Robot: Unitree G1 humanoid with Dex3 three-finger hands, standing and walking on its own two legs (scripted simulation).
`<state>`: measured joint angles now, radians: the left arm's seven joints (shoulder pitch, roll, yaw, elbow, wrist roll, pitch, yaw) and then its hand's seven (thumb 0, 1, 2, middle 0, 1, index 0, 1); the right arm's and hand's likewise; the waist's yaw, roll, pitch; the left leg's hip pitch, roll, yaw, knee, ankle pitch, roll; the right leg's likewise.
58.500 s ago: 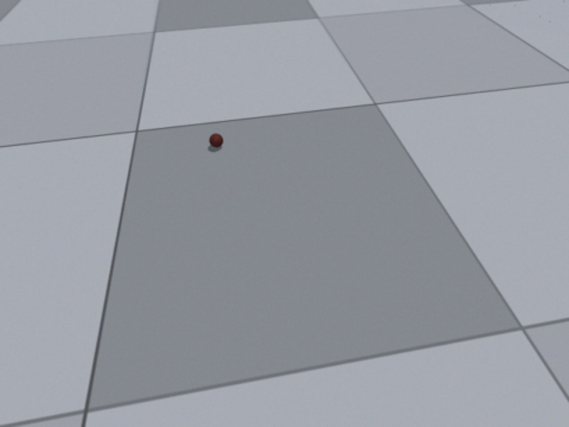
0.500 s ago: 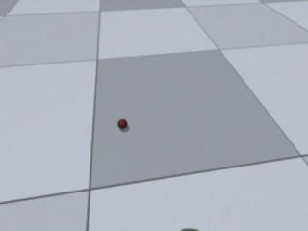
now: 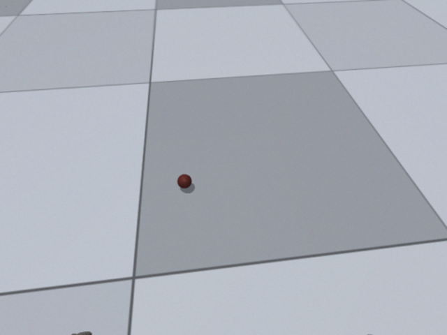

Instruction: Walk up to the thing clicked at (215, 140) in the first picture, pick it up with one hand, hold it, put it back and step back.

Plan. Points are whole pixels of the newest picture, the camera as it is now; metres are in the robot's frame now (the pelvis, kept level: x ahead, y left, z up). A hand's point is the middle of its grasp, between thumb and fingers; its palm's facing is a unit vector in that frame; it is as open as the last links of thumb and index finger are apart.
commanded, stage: step back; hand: left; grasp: from above
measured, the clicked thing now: (184, 181) +0.96 +0.23 -0.73
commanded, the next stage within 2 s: stand in 0.10 s
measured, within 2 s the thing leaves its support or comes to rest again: neither
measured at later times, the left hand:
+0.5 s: hand out of the picture +0.08 +0.24 -0.14, palm faces -0.03 -0.94 -0.33, open 7.4 cm
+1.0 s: hand out of the picture +0.06 +0.24 -0.14, palm faces -0.04 -0.94 -0.34, open 7.4 cm
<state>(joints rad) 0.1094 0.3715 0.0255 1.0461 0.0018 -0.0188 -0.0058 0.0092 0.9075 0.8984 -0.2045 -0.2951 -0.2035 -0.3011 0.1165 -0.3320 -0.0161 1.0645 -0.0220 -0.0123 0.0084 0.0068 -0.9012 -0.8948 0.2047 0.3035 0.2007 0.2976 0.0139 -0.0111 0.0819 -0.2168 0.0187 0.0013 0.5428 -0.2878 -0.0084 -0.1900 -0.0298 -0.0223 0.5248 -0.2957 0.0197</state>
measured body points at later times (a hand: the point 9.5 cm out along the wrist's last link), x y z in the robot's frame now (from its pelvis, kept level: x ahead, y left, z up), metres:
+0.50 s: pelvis +0.00 +0.00 +0.01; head +0.01 +0.00 +0.46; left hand +0.09 +0.29 -0.12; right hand +0.10 -0.30 -0.11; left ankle +0.00 +0.12 -0.73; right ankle -0.01 -0.13 -0.73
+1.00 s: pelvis -0.01 -0.01 +0.01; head +0.00 -0.01 +0.46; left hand +0.07 +0.29 -0.12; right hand +0.05 -0.31 -0.12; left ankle +0.00 +0.12 -0.73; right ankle -0.01 -0.13 -0.73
